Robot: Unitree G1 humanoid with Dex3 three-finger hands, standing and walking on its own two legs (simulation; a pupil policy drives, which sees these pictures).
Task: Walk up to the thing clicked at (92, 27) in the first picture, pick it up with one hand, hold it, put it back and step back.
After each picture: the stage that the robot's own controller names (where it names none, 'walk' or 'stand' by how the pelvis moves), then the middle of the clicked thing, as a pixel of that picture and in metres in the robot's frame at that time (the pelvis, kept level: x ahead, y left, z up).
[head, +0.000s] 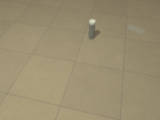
stand; (91, 29) +1.51 -0.13 -0.65
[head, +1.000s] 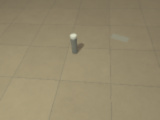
walk; (74, 44) +1.37 +0.16 -0.63
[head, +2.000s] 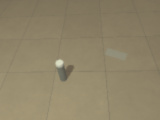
walk; (61, 71) +0.89 +0.26 -0.65
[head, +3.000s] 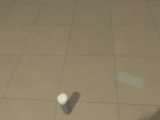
walk; (65, 104) +0.52 +0.21 -0.64
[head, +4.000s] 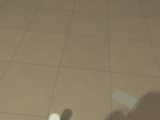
stand; out of the picture +0.40 +0.18 -0.64
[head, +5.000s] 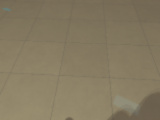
stand; out of the picture +0.38 +0.18 -0.65
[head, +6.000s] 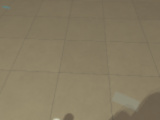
stand; out of the picture +0.40 +0.19 -0.66
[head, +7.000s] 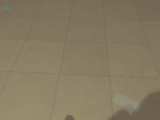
stand; out of the picture +0.39 +0.18 -0.66
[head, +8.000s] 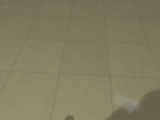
stand; out of the picture +0.38 +0.18 -0.66
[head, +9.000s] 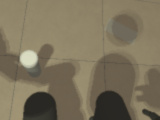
go down; (32, 65) +0.45 +0.20 -0.36
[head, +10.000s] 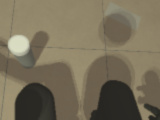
go down; (24, 54) +0.46 +0.23 -0.26
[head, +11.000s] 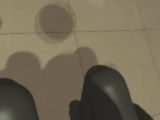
close in; out of the picture +0.44 +0.27 -0.16
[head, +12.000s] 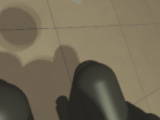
close; out of the picture +0.45 +0.28 -0.16
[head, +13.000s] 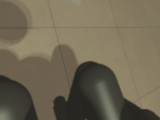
lift; out of the picture +0.41 +0.27 -0.16
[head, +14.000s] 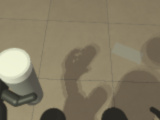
lift; (25, 83) +0.32 +0.18 +0.03
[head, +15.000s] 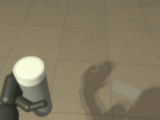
hold; (37, 91) +0.30 +0.15 +0.05
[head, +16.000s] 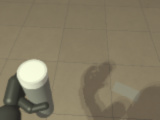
hold; (39, 93) +0.30 +0.15 +0.04
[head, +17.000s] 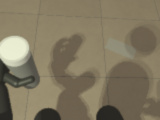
crouch; (24, 68) +0.39 +0.18 -0.03
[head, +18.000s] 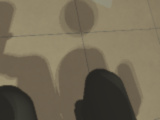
lower; out of the picture +0.46 +0.26 -0.11
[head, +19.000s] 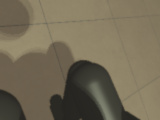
lower; out of the picture +0.46 +0.29 -0.16
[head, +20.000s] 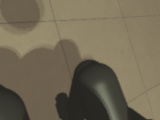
lower; out of the picture +0.44 +0.29 -0.16
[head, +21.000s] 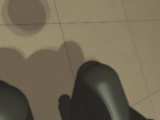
lower; out of the picture +0.43 +0.28 -0.16
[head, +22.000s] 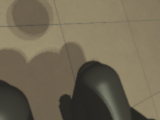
rest; out of the picture +0.41 +0.27 -0.16
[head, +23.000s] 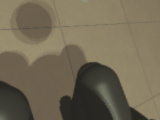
open; out of the picture +0.43 +0.26 -0.17
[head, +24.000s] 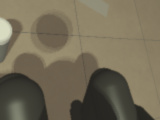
stand; out of the picture +0.43 +0.24 -0.19
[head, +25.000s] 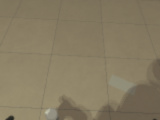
stand; (53, 119) +0.38 +0.16 -0.55
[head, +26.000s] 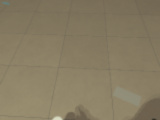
stand; out of the picture +0.40 +0.16 -0.60
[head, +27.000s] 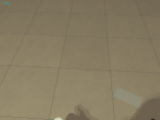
stand; out of the picture +0.39 +0.16 -0.60
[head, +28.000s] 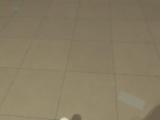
stand; out of the picture +0.42 +0.15 -0.65
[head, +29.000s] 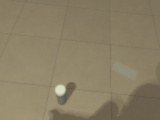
walk; (61, 95) +0.49 +0.13 -0.63
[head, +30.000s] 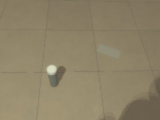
walk; (53, 76) +0.65 +0.20 -0.63
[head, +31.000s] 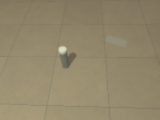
stand; (64, 58) +0.94 +0.22 -0.63
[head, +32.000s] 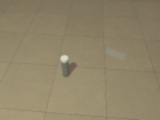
stand; (65, 66) +0.97 +0.18 -0.65
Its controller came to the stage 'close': yes
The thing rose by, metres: 0.68
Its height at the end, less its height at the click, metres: +0.00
